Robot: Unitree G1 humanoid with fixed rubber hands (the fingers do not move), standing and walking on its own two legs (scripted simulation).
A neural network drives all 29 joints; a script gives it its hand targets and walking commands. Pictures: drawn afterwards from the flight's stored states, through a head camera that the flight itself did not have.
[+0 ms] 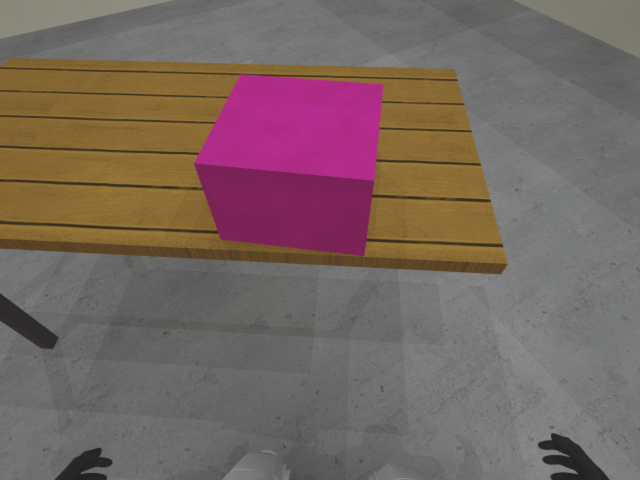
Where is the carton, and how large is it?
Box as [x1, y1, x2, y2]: [194, 74, 382, 255]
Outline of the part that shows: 240,74 194,162 220,238 363,255 373,186 382,84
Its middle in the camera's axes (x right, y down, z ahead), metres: -0.04 -0.14 +0.70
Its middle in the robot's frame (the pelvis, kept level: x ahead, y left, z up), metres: +0.61 +0.07 +0.00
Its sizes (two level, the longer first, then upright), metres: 0.263 0.248 0.182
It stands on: a table, 0.65 m high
